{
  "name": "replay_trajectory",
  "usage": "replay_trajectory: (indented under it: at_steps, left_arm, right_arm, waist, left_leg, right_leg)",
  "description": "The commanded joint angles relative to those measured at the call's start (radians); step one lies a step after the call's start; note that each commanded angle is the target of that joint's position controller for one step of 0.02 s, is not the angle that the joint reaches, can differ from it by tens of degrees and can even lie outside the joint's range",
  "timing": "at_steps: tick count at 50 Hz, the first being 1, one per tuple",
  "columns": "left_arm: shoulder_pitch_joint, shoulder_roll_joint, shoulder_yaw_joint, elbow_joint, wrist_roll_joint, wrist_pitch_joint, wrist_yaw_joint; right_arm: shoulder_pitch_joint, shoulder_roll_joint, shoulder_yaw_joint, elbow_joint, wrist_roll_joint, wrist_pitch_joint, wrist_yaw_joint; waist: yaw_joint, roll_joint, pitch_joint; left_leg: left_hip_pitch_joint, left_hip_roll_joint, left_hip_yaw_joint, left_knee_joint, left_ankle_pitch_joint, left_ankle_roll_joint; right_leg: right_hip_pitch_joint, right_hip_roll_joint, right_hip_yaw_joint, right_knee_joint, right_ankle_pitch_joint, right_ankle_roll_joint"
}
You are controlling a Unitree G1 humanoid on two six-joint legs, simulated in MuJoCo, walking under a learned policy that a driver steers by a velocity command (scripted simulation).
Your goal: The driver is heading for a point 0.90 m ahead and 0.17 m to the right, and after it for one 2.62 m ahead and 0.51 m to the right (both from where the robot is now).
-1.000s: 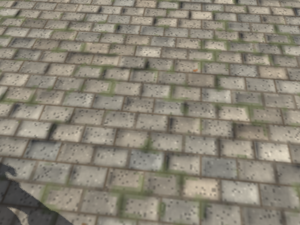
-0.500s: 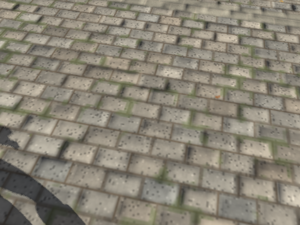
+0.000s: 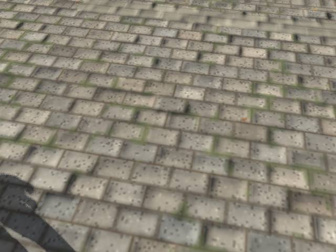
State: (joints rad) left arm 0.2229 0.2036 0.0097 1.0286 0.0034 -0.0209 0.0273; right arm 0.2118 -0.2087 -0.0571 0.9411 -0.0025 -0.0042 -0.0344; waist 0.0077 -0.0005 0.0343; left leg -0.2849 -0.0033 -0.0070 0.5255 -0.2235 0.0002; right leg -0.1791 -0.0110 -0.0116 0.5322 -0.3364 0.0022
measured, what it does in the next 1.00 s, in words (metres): walks ahead: right foot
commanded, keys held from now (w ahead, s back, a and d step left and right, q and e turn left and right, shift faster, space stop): no key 0.20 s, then w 0.80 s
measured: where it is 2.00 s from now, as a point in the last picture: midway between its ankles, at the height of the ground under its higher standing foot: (181, 176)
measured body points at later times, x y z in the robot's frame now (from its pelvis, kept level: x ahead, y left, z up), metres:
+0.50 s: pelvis +0.06 +0.03 -0.01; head +0.07 +0.05 +0.44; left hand +0.05 +0.29 -0.16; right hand +0.11 -0.23 -0.14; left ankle +0.06 +0.12 -0.73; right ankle -0.03 -0.11 -0.71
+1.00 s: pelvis +0.31 -0.01 -0.02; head +0.35 -0.02 +0.43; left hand +0.53 +0.22 -0.12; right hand +0.23 -0.26 -0.16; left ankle +0.08 +0.12 -0.68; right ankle +0.43 -0.10 -0.73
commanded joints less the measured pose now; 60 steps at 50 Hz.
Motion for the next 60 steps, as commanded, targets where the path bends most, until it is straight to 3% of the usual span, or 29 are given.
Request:
replay_trajectory:
  at_steps: [1,10,12,14,16,17,19,22,23,24,25,26,27,28,30,32,36,42,45,47,48,49,50,51,52,53,55,57,60]
  left_arm:
    - [0.040,0.105,0.019,-0.016,-0.001,-0.005,0.003]
    - [0.064,0.087,0.017,0.014,0.000,-0.001,0.005]
    - [0.100,0.102,0.025,0.033,-0.010,0.004,0.008]
    - [0.117,0.147,0.040,0.020,-0.022,0.001,0.013]
    - [0.147,0.211,0.063,0.019,-0.034,-0.022,0.014]
    - [0.140,0.206,0.065,0.014,-0.031,-0.034,0.012]
    - [0.116,0.177,0.062,0.000,-0.028,-0.051,0.003]
    - [0.052,0.174,0.063,-0.024,-0.040,-0.046,-0.010]
    - [0.017,0.153,0.055,-0.041,-0.036,-0.051,-0.011]
    - [0.015,0.080,0.039,-0.079,-0.029,-0.064,-0.008]
    - [-0.011,0.084,0.041,-0.100,-0.040,-0.080,-0.008]
    - [-0.013,0.105,0.047,-0.106,-0.060,-0.091,-0.016]
    - [-0.010,0.109,0.047,-0.099,-0.063,-0.098,-0.024]
    - [-0.016,0.115,0.054,-0.096,-0.051,-0.102,-0.025]
    - [-0.021,0.124,0.067,-0.093,-0.034,-0.093,-0.031]
    - [-0.045,0.093,0.065,-0.100,-0.028,-0.079,-0.039]
    - [-0.233,0.059,0.047,-0.175,-0.024,-0.070,-0.041]
    - [-0.377,0.080,0.038,-0.237,-0.035,-0.076,-0.069]
    - [-0.306,0.129,0.058,-0.235,-0.034,-0.085,-0.079]
    - [-0.009,0.205,0.102,-0.151,-0.037,-0.079,-0.068]
    - [0.175,0.282,0.122,-0.113,-0.024,-0.073,-0.056]
    - [0.224,0.310,0.120,-0.090,-0.009,-0.074,-0.066]
    - [0.175,0.216,0.094,-0.093,-0.016,-0.080,-0.068]
    - [0.072,0.177,0.081,-0.109,-0.019,-0.087,-0.066]
    - [-0.023,0.151,0.070,-0.130,-0.014,-0.095,-0.069]
    - [-0.068,0.127,0.064,-0.133,-0.002,-0.102,-0.074]
    - [-0.072,0.093,0.053,-0.114,0.007,-0.106,-0.079]
    - [-0.033,0.113,0.054,-0.092,0.001,-0.106,-0.069]
    - [0.035,0.159,0.061,-0.074,0.002,-0.101,-0.044]
  right_arm:
    - [0.007,-0.092,-0.018,-0.017,0.002,-0.006,-0.007]
    - [-0.002,-0.087,-0.014,0.052,0.004,0.004,-0.013]
    - [0.021,-0.082,-0.016,0.078,0.011,0.007,-0.013]
    - [-0.015,-0.084,-0.018,0.068,0.017,-0.005,-0.010]
    - [-0.080,-0.047,-0.007,0.037,0.026,-0.042,0.006]
    - [-0.100,-0.047,-0.006,0.029,0.029,-0.059,0.015]
    - [-0.094,-0.055,-0.009,0.027,0.038,-0.081,0.029]
    - [0.116,-0.071,-0.031,0.125,0.034,-0.088,0.035]
    - [0.245,-0.111,-0.048,0.157,0.029,-0.086,0.033]
    - [0.379,-0.229,-0.076,0.177,0.033,-0.089,0.033]
    - [0.390,-0.187,-0.052,0.178,0.013,-0.104,0.044]
    - [0.287,-0.134,-0.029,0.152,0.010,-0.117,0.044]
    - [0.212,-0.103,-0.016,0.124,0.009,-0.123,0.048]
    - [0.167,-0.101,-0.009,0.108,0.010,-0.123,0.054]
    - [0.167,-0.065,0.009,0.108,0.005,-0.112,0.053]
    - [0.220,-0.079,0.012,0.121,0.002,-0.103,0.042]
    - [0.237,-0.127,0.009,0.111,-0.003,-0.094,0.019]
    - [0.299,-0.139,-0.002,0.133,0.018,-0.089,0.013]
    - [0.266,-0.171,-0.016,0.123,0.013,-0.076,0.012]
    - [0.232,-0.169,-0.014,0.108,0.003,-0.061,0.014]
    - [0.244,-0.129,0.003,0.082,-0.013,-0.062,0.018]
    - [0.383,0.033,0.044,0.088,0.005,-0.086,0.033]
    - [0.282,-0.077,0.019,0.082,0.036,-0.116,0.038]
    - [0.174,-0.134,0.003,0.040,0.057,-0.131,0.037]
    - [0.122,-0.143,0.001,0.027,0.051,-0.136,0.027]
    - [0.106,-0.137,-0.009,0.026,0.033,-0.129,0.018]
    - [0.155,-0.094,-0.011,0.031,0.027,-0.101,0.015]
    - [0.131,-0.083,-0.013,0.018,0.026,-0.083,0.012]
    - [-0.008,-0.103,-0.019,-0.034,0.010,-0.077,0.011]
  waist:
    - [0.003,0.007,-0.030]
    - [-0.001,-0.003,-0.009]
    - [0.001,-0.031,-0.009]
    - [0.019,-0.089,0.083]
    - [0.038,-0.184,0.155]
    - [0.037,-0.175,0.180]
    - [0.016,-0.150,0.167]
    - [-0.082,-0.102,0.068]
    - [-0.138,-0.005,0.023]
    - [-0.161,0.296,-0.037]
    - [-0.149,0.281,-0.052]
    - [-0.094,0.164,0.021]
    - [-0.066,0.105,0.041]
    - [-0.046,0.061,0.056]
    - [-0.029,0.071,0.049]
    - [-0.032,0.073,0.047]
    - [-0.062,0.061,0.091]
    - [-0.073,0.076,0.133]
    - [-0.006,0.107,0.047]
    - [0.143,0.124,-0.136]
    - [0.185,-0.007,-0.281]
    - [0.089,-0.289,-0.451]
    - [0.119,-0.193,-0.360]
    - [0.092,-0.149,-0.199]
    - [0.054,-0.032,-0.133]
    - [0.018,-0.004,-0.090]
    - [-0.033,-0.046,-0.079]
    - [-0.043,-0.052,-0.035]
    - [-0.017,-0.030,0.014]
  left_leg:
    - [0.132,0.034,-0.037,-0.046,0.227,0.037]
    - [0.136,0.033,-0.033,-0.059,0.206,0.032]
    - [0.112,-0.016,0.018,-0.021,-0.101,0.037]
    - [-0.049,-0.040,0.045,0.056,-0.337,0.047]
    - [-0.197,-0.016,0.061,0.230,-0.208,0.056]
    - [-0.244,0.023,0.028,0.276,-0.197,0.069]
    - [-0.255,0.053,0.019,0.223,-0.250,0.092]
    - [0.202,-0.036,0.103,-0.019,-0.033,0.078]
    - [0.342,0.039,-0.032,-0.083,-0.061,0.104]
    - [0.496,0.273,-0.448,-0.264,-0.169,0.228]
    - [0.484,0.392,-0.721,-0.362,-0.228,0.313]
    - [0.439,0.393,-0.641,-0.346,-0.243,0.295]
    - [0.398,0.345,-0.512,-0.350,-0.215,0.256]
    - [0.361,0.310,-0.416,-0.366,-0.138,0.226]
    - [0.314,0.242,-0.254,-0.382,0.064,0.180]
    - [0.308,0.218,-0.176,-0.390,0.207,0.183]
    - [0.235,0.198,-0.096,-0.432,0.256,0.186]
    - [0.317,0.245,-0.047,-0.429,0.281,0.175]
    - [0.402,0.266,-0.022,-0.283,0.632,0.147]
    - [0.308,0.204,0.029,0.072,0.856,0.103]
    - [0.046,0.136,0.056,0.415,0.505,0.073]
    - [-0.285,-0.064,-0.037,0.749,-0.299,0.024]
    - [-0.391,-0.024,-0.155,0.871,-0.321,0.054]
    - [-0.454,0.027,-0.116,0.882,-0.233,0.072]
    - [-0.399,0.086,-0.095,0.833,-0.127,0.077]
    - [-0.342,0.122,-0.084,0.777,-0.070,0.076]
    - [-0.252,0.158,-0.090,0.706,-0.034,0.077]
    - [-0.278,0.173,-0.073,0.633,-0.020,0.064]
    - [-0.412,0.185,-0.061,0.471,0.122,0.027]
  right_leg:
    - [-0.101,-0.031,0.031,-0.118,0.162,-0.024]
    - [-0.091,-0.022,0.023,-0.135,0.162,-0.022]
    - [-0.096,-0.016,0.032,-0.159,-0.117,-0.053]
    - [-0.117,-0.097,0.158,-0.235,-0.428,-0.123]
    - [-0.073,-0.286,0.411,-0.365,-0.520,-0.224]
    - [-0.067,-0.334,0.467,-0.382,-0.459,-0.251]
    - [-0.011,-0.319,0.406,-0.348,-0.296,-0.228]
    - [-0.186,-0.163,0.178,-0.192,-0.081,-0.139]
    - [-0.274,-0.095,0.083,0.022,0.076,-0.095]
    - [-0.475,0.035,-0.066,0.397,-0.009,-0.018]
    - [-0.590,0.051,0.058,0.636,-0.210,-0.028]
    - [-0.670,-0.017,0.109,0.742,-0.155,-0.062]
    - [-0.675,-0.062,0.104,0.746,-0.049,-0.087]
    - [-0.666,-0.093,0.092,0.695,0.038,-0.096]
    - [-0.587,-0.122,0.065,0.593,0.128,-0.085]
    - [-0.583,-0.117,0.027,0.528,0.172,-0.055]
    - [-0.559,-0.089,-0.009,0.247,0.313,-0.017]
    - [-0.495,-0.055,-0.018,0.036,0.377,-0.056]
    - [-0.345,-0.005,-0.047,0.011,0.289,-0.103]
    - [0.049,0.044,-0.072,0.020,0.267,-0.154]
    - [0.377,-0.166,0.186,0.034,0.202,-0.217]
    - [0.639,-0.387,0.723,-0.161,-0.093,-0.376]
    - [0.563,-0.351,0.776,-0.267,-0.159,-0.323]
    - [0.410,-0.328,0.610,-0.280,-0.073,-0.278]
    - [0.239,-0.299,0.477,-0.302,0.075,-0.256]
    - [0.108,-0.264,0.376,-0.323,0.183,-0.243]
    - [0.000,-0.214,0.272,-0.372,0.224,-0.237]
    - [-0.051,-0.203,0.214,-0.413,0.242,-0.247]
    - [-0.021,-0.205,0.181,-0.444,0.280,-0.250]
Keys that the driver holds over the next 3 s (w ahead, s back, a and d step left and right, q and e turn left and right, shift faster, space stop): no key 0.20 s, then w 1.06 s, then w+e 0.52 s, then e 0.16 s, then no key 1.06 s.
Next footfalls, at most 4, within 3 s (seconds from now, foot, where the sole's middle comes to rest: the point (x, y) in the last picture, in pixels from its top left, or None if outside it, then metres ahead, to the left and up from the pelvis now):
0.94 right None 0.47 -0.11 -0.77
1.50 left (150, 187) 0.79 0.12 -0.77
2.00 right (214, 154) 0.98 -0.18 -0.77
2.44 left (166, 144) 1.04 0.05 -0.77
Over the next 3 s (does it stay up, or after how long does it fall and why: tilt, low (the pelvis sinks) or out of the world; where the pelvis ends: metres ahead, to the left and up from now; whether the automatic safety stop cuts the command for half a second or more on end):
stays up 0.97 -0.07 0.00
